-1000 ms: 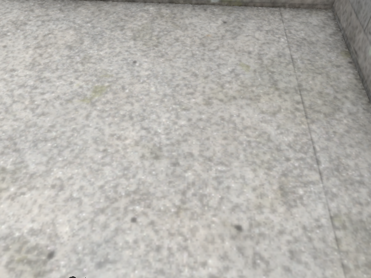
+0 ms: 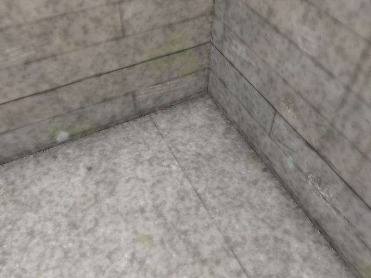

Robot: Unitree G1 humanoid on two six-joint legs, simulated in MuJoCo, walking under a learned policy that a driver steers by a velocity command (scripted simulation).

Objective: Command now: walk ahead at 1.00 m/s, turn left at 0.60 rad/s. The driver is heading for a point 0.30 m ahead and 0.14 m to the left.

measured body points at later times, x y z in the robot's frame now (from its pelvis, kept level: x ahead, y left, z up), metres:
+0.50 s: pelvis +0.38 +0.06 +0.00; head +0.43 +0.08 +0.45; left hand +0.49 +0.36 -0.10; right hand +0.55 -0.16 -0.11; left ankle +0.43 +0.12 -0.73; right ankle +0.46 -0.11 -0.64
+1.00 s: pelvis +0.50 +0.04 +0.00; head +0.52 +0.05 +0.45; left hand +0.60 +0.31 -0.11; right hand +0.66 -0.19 -0.14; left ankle +0.44 +0.12 -0.73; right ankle +0.58 -0.07 -0.73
